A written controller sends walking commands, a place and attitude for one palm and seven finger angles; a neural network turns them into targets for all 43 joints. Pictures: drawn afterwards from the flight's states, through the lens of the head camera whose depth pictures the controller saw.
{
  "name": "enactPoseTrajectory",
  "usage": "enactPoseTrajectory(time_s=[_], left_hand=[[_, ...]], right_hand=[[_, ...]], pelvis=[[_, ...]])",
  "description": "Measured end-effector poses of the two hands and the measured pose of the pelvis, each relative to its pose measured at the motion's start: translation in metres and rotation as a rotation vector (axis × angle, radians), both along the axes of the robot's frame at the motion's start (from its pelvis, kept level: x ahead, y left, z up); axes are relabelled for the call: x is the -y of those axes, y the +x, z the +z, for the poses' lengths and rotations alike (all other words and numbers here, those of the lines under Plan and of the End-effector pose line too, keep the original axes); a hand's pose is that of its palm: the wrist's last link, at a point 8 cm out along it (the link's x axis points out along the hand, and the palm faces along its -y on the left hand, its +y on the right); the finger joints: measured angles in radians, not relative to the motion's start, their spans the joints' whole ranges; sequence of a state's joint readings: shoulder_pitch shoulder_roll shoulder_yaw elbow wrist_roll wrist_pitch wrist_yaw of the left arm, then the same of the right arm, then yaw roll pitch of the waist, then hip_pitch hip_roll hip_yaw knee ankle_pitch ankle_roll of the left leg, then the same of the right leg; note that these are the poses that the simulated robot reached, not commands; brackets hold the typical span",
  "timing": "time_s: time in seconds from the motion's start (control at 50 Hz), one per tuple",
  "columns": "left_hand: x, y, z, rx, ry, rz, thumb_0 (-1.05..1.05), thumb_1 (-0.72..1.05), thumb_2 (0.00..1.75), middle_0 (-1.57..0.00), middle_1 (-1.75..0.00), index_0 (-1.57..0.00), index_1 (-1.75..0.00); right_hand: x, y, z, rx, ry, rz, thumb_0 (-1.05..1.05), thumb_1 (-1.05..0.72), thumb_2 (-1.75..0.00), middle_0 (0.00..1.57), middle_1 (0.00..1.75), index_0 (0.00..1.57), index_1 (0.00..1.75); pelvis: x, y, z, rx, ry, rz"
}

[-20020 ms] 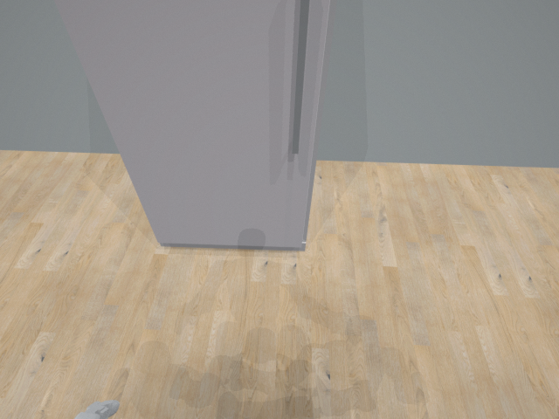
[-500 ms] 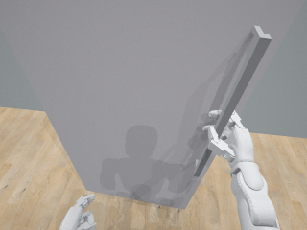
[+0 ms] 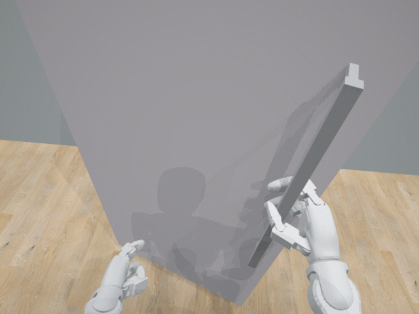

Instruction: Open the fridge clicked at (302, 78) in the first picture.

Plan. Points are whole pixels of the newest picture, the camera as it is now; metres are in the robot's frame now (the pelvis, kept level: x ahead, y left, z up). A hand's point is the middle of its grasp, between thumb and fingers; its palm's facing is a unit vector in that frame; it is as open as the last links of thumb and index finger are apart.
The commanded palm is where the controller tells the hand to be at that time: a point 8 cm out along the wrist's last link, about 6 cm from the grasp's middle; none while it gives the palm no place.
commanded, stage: walk backward, drawing the door open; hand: right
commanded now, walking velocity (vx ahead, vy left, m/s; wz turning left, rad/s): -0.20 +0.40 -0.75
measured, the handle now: (284, 201) +0.30 -0.09 +0.11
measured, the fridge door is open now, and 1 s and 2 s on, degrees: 22 48 77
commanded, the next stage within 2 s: stop walking and hold the door back in 1.78 s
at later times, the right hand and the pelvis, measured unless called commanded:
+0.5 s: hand (235, 303) +0.13 -0.01 +0.10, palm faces -0.10 +0.97 -0.24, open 6.8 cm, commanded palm +0.11 -0.06 +0.12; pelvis -0.12 +0.07 -0.05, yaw -3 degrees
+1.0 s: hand out of the picture +0.05 +0.09 +0.11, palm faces +0.26 +0.95 -0.20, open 6.7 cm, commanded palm +0.01 +0.05 +0.11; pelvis -0.16 +0.28 -0.03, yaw -39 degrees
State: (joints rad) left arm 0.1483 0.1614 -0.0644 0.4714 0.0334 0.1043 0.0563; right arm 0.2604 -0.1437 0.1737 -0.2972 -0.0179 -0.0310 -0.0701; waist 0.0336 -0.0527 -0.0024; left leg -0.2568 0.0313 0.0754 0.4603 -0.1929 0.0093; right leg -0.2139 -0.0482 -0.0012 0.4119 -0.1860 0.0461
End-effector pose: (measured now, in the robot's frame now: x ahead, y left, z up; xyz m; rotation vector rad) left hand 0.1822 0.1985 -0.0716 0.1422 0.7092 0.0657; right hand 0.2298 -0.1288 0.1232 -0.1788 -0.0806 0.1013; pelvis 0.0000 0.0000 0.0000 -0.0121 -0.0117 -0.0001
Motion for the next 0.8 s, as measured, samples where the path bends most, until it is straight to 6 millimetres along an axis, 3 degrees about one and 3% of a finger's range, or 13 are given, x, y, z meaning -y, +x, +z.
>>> enactPoseTrajectory(time_s=[0.32,0.5,0.56,0.6,0.66,0.72,0.8], left_hand=[[-0.069,-0.119,-0.041,-0.076,0.051,0.116,0.01,0.9,0.9,-0.2,-0.3,-0.2,-0.3],[-0.084,-0.176,-0.068,-0.068,0.059,0.092,0.01,0.9,0.9,-0.2,-0.3,-0.2,-0.3],[-0.09,-0.193,-0.069,-0.133,0.028,0.034,0.0,0.91,0.9,-0.2,-0.3,-0.2,-0.3],[-0.103,-0.194,-0.062,-0.165,0.035,-0.016,-0.01,0.93,0.9,-0.2,-0.3,-0.21,-0.3],[-0.126,-0.182,-0.059,-0.172,0.07,-0.113,-0.01,0.93,0.9,-0.21,-0.3,-0.21,-0.3],[-0.144,-0.165,-0.047,-0.157,0.125,-0.191,0.0,0.93,0.9,-0.2,-0.3,-0.21,-0.3],[-0.155,-0.131,-0.028,-0.073,0.188,-0.319,0.0,0.92,0.9,-0.2,-0.3,-0.2,-0.3]], right_hand=[[-0.046,-0.083,-0.003,0.064,-0.027,0.017,-0.02,-0.67,-0.72,0.42,1.38,0.3,1.34],[-0.064,-0.112,-0.01,0.16,-0.042,0.042,-0.05,-0.7,-0.74,0.42,1.36,0.19,1.25],[-0.071,-0.121,-0.009,0.155,-0.063,0.015,-0.06,-0.69,-0.75,0.43,1.36,0.18,1.25],[-0.078,-0.129,-0.007,0.122,-0.058,-0.022,-0.05,-0.69,-0.76,0.41,1.33,0.19,1.26],[-0.09,-0.142,-0.007,0.122,-0.052,-0.072,-0.05,-0.68,-0.77,0.4,1.32,0.21,1.26],[-0.104,-0.156,-0.007,0.104,-0.028,-0.111,-0.04,-0.67,-0.79,0.4,1.33,0.23,1.24],[-0.123,-0.173,-0.01,0.121,0.038,-0.141,-0.02,-0.66,-0.81,0.41,1.35,0.25,1.24]], pelvis=[[-0.041,-0.081,-0.021,0.055,-0.01,-0.002],[-0.065,-0.124,-0.051,0.088,-0.002,-0.054],[-0.089,-0.139,-0.041,0.089,0.021,-0.121],[-0.108,-0.145,-0.03,0.059,0.049,-0.192],[-0.137,-0.151,-0.029,0.011,0.006,-0.273],[-0.157,-0.158,-0.021,0.036,0.008,-0.38],[-0.18,-0.162,-0.019,0.013,-0.006,-0.475]])
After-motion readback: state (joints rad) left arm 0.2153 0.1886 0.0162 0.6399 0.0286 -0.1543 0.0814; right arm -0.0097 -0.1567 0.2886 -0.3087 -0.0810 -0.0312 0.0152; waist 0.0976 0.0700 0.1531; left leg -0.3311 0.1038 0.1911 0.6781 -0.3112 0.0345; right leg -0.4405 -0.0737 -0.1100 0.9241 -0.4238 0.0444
